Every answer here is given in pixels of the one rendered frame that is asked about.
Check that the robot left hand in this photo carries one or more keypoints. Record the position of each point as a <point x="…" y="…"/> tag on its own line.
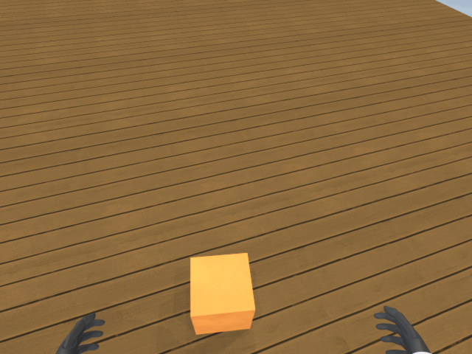
<point x="70" y="345"/>

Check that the carton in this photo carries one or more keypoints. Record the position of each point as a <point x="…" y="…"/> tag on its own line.
<point x="221" y="295"/>

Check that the robot right hand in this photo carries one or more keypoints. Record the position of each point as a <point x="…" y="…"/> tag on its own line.
<point x="409" y="338"/>

